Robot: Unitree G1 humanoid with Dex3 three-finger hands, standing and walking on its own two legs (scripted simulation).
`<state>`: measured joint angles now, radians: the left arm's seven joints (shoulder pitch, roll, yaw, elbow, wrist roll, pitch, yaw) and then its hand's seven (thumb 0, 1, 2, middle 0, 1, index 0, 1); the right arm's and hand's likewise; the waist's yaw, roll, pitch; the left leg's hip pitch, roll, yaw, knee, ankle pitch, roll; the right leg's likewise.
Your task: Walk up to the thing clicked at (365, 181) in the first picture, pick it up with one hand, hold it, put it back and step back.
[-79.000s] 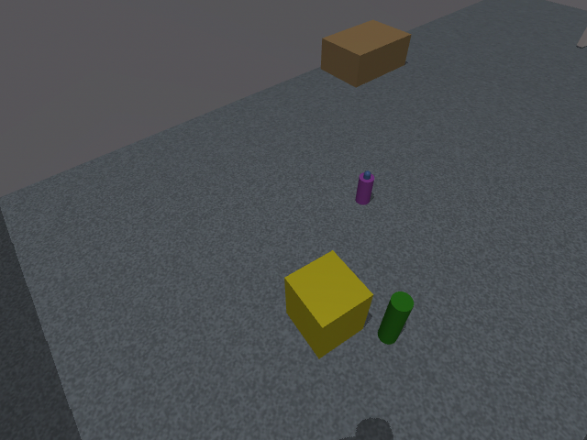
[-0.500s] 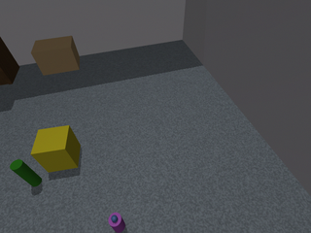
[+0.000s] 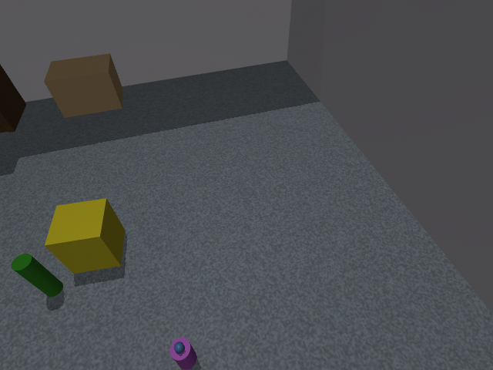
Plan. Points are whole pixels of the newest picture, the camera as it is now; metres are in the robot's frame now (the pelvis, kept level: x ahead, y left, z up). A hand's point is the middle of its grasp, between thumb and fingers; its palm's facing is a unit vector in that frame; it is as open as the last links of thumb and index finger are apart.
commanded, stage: stand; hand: left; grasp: from the side
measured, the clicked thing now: (183, 352) +0.32 +0.25 -0.69
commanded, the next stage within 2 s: step back in 0.26 s
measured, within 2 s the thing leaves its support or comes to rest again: neither
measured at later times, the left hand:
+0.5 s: hand out of the picture +0.07 +0.29 -0.17, palm faces -0.03 -0.93 -0.38, open 7.4 cm
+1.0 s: hand out of the picture +0.01 +0.31 -0.18, palm faces -0.10 -0.91 -0.40, open 7.4 cm
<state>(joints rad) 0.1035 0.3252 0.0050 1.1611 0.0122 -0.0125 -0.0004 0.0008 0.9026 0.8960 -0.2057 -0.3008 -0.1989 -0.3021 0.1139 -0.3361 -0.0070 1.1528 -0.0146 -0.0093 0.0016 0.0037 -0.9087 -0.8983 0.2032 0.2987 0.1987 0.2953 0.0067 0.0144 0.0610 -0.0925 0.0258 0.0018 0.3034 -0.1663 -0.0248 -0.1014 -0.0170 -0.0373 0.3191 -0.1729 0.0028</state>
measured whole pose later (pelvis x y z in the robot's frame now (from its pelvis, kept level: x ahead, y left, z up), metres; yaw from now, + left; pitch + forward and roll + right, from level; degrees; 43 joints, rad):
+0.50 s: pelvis -0.04 +0.02 -0.02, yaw +0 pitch -1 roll +0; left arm 0.05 0.37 0.06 1.00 0.02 0.03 0.01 0.00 0.90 0.90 -0.21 -0.30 -0.20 -0.30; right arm 0.08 -0.40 -0.06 1.01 0.01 0.04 0.02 0.00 -0.91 -0.90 0.20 0.30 0.20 0.30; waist -0.01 -0.01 0.17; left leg -0.32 -0.04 -0.02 0.77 -0.44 0.04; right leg -0.29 -0.05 -0.02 0.53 -0.22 0.01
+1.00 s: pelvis -0.11 +0.06 -0.03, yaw -4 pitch -2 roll +1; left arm 0.11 0.37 0.06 0.89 0.03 0.05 0.01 0.00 0.90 0.90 -0.21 -0.30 -0.20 -0.30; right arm 0.11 -0.35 -0.06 0.88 -0.01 0.03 -0.02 0.00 -0.90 -0.90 0.21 0.30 0.20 0.30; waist -0.01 0.00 0.21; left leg -0.33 -0.03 0.08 0.66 -0.30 0.06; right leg -0.26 0.04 0.06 0.69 -0.39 -0.02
